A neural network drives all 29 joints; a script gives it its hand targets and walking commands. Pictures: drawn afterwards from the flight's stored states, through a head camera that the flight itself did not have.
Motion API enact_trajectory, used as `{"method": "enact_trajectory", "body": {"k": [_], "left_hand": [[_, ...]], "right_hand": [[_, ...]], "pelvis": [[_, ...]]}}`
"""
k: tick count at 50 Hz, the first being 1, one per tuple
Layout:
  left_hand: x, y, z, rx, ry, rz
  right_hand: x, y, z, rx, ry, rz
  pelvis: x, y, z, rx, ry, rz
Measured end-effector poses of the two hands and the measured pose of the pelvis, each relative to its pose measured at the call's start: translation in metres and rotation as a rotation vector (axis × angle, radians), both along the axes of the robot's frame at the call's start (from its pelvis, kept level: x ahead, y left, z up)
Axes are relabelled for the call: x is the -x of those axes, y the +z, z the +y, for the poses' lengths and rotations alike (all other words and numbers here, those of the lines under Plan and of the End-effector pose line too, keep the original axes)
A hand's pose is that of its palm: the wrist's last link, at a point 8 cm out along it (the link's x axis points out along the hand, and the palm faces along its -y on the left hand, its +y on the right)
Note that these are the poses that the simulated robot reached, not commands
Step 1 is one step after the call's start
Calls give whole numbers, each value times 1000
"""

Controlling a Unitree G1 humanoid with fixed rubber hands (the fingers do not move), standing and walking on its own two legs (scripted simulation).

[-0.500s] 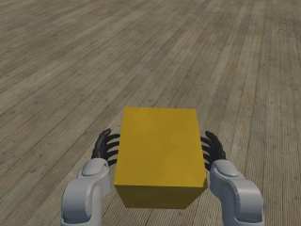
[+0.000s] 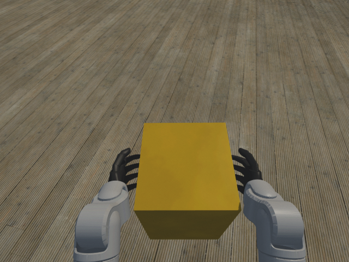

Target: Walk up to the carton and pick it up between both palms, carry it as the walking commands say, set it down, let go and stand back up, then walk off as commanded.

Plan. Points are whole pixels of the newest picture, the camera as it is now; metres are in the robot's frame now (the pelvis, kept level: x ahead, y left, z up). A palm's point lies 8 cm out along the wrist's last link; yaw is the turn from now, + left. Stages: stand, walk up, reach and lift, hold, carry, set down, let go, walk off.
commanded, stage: carry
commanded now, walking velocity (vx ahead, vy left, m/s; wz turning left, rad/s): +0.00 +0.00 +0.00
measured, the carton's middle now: (184, 186) +0.30 +0.00 +0.01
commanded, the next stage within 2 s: none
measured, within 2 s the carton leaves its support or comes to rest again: neither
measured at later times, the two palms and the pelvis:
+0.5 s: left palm (128, 206) +0.21 +0.10 +0.10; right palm (275, 203) +0.22 -0.17 +0.10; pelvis -0.04 -0.03 +0.01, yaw +0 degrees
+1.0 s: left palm (115, 211) +0.20 +0.12 +0.10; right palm (263, 205) +0.21 -0.14 +0.10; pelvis -0.05 -0.01 +0.01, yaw +1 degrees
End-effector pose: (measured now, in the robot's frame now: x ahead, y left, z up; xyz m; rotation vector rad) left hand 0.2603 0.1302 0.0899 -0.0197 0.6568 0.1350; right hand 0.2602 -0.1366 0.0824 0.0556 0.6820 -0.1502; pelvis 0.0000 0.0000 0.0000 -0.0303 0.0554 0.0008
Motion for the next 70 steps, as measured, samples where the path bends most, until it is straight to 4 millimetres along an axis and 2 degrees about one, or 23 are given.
{"method": "enact_trajectory", "body": {"k": [9,12,21,31,39,59,61,67,70], "left_hand": [[22,20,-17,5,26,-51],[29,26,-22,-10,23,-55],[43,19,-30,-20,1,5],[54,11,-22,3,10,-1],[55,18,-14,2,19,-32],[55,8,2,12,29,3],[55,9,4,14,32,-5],[46,-3,6,11,26,22],[42,1,6,10,25,-5]], "right_hand": [[13,25,-17,17,30,-52],[21,28,-22,13,31,-56],[40,17,-30,6,15,3],[48,17,-23,22,21,-4],[47,23,-14,29,33,-35],[43,18,2,45,48,-2],[41,20,4,49,51,-10],[33,8,6,63,58,16],[31,11,6,58,53,-11]], "pelvis": [[15,9,-24,-25,6,0],[20,10,-28,-27,10,-2],[38,11,-31,-30,9,0],[48,11,-26,-36,2,0],[50,11,-21,-34,6,-2],[48,11,-8,-30,21,0],[47,11,-8,-29,22,0],[44,11,-5,-26,24,-10],[45,11,-4,-27,25,-12]]}}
